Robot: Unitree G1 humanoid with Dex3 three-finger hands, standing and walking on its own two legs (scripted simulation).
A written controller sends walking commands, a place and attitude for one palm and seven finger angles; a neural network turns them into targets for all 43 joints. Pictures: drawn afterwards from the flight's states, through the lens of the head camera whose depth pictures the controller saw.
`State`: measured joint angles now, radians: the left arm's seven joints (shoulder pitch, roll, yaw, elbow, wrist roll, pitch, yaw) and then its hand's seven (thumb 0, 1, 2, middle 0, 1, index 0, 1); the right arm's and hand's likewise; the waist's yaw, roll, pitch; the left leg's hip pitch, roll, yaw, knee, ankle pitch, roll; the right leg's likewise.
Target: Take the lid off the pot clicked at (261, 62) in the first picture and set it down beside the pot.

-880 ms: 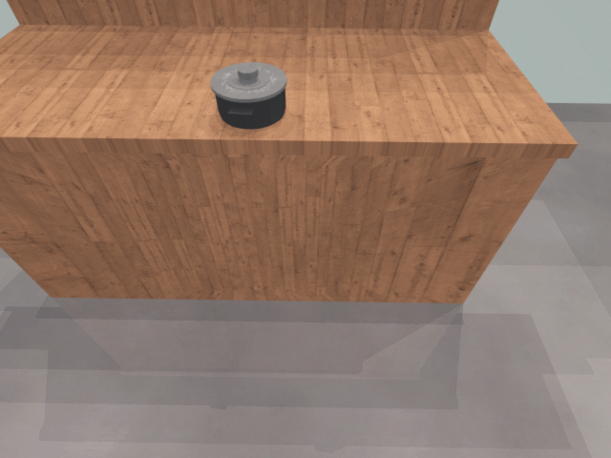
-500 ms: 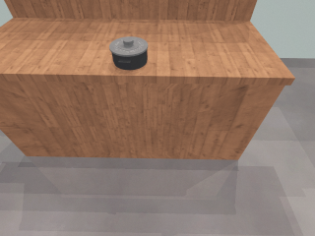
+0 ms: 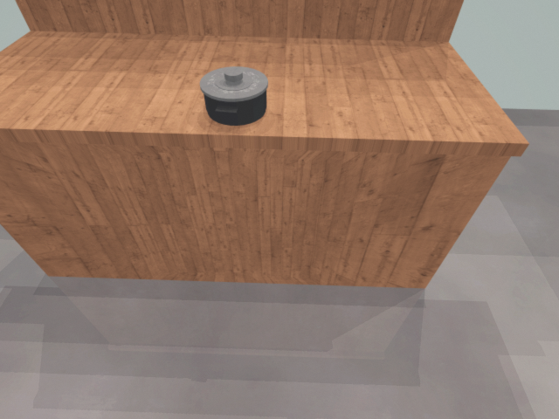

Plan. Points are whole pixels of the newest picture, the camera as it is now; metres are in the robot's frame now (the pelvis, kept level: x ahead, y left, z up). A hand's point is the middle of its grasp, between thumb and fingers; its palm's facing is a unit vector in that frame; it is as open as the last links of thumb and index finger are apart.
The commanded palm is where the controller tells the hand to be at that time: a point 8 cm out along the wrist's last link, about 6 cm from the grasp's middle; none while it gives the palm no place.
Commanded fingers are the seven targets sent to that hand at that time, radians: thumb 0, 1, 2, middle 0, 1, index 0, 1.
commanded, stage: take the last steps up to it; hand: left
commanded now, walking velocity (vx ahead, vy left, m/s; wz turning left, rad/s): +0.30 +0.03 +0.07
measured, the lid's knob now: (233, 74) +0.86 +0.17 +0.08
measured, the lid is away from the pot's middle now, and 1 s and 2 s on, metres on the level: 0.00 0.00 0.00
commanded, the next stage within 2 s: come to a stop and stand still in 0.88 s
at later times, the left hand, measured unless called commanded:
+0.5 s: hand (180, 375) +0.23 +0.19 -0.17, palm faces -0.03 -0.98 -0.17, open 7.3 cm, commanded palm none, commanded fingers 0.00 0.90 0.90 -0.20 -0.30 -0.20 -0.30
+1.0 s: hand (193, 333) +0.31 +0.19 -0.17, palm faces +0.14 -0.97 -0.20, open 7.3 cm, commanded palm none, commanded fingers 0.00 0.90 0.90 -0.20 -0.30 -0.20 -0.30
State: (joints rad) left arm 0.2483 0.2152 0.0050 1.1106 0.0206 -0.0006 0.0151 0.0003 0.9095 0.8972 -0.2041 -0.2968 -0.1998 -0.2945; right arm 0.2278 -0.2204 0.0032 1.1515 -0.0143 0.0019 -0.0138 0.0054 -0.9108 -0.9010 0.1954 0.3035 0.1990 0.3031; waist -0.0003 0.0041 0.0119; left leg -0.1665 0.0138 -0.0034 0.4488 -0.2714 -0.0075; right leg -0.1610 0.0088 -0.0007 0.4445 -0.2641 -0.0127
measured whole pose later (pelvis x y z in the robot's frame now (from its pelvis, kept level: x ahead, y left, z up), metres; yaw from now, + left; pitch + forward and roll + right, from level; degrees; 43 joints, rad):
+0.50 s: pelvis +0.15 +0.02 -0.01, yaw +0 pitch +1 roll +1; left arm 0.15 0.17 0.05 1.00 0.02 -0.01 -0.03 0.00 0.92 0.90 -0.20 -0.30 -0.20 -0.29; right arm 0.52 -0.09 0.00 1.19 -0.02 -0.08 -0.04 0.01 -0.91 -0.90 0.20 0.30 0.20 0.30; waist -0.05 -0.01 0.08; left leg 0.09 -0.03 0.09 0.24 -0.35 0.02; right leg -0.61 -0.07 -0.09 0.80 -0.20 -0.03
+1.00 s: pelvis +0.34 +0.01 +0.00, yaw +2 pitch -1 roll -1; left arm 0.36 0.17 0.05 1.06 0.03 -0.05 0.01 0.00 0.92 0.90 -0.20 -0.30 -0.20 -0.29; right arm 0.14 -0.17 -0.04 1.00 -0.01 -0.03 0.01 0.00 -0.92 -0.90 0.19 0.30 0.19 0.30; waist 0.05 0.01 0.02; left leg -0.43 0.07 0.08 0.68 -0.23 0.00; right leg -0.11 0.01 -0.14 0.41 -0.28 -0.04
